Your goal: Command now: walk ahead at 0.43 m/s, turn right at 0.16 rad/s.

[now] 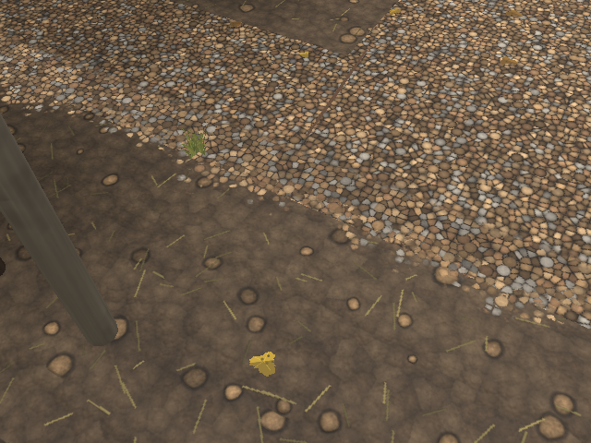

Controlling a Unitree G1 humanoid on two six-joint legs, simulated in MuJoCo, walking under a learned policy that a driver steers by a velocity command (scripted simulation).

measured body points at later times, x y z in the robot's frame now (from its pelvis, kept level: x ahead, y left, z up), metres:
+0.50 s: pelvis +0.15 +0.04 -0.01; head +0.19 +0.02 +0.44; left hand +0.33 +0.30 -0.12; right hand +0.24 -0.26 -0.12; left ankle +0.25 +0.14 -0.75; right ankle +0.16 -0.10 -0.71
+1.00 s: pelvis +0.16 +0.01 -0.01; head +0.18 -0.02 +0.44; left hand +0.45 +0.17 -0.08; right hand +0.16 -0.32 -0.12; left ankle +0.25 +0.13 -0.72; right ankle +0.14 -0.09 -0.75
